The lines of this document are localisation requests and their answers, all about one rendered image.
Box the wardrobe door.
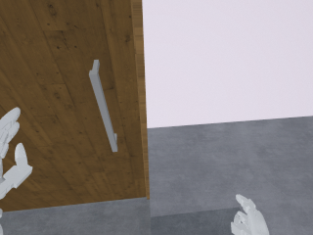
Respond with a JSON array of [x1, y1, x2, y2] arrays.
[[0, 0, 147, 212]]

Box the left robot hand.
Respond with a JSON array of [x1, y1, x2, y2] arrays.
[[0, 107, 32, 200]]

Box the handle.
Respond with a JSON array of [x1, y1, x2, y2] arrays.
[[89, 60, 118, 152]]

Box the right robot hand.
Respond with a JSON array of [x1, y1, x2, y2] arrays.
[[231, 194, 270, 235]]

